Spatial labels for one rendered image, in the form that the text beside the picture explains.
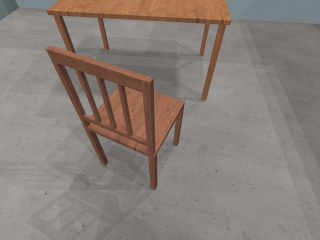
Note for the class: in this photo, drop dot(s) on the table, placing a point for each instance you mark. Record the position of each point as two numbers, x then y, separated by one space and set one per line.
182 11

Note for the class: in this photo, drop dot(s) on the chair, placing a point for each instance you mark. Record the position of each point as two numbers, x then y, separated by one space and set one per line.
134 115

